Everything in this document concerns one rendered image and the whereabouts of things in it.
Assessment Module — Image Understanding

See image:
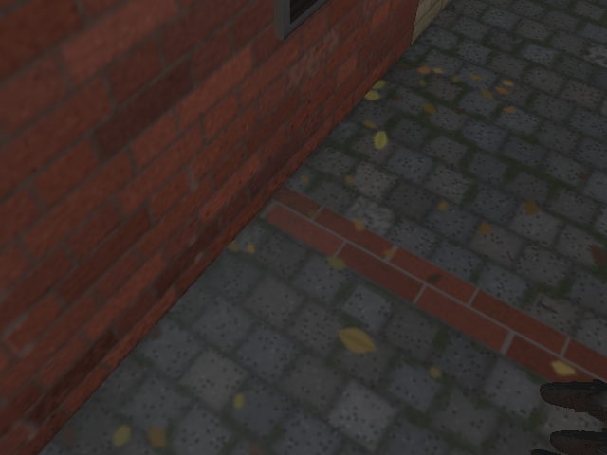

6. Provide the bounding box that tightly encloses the right robot hand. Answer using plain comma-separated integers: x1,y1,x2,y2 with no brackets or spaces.
531,379,607,455

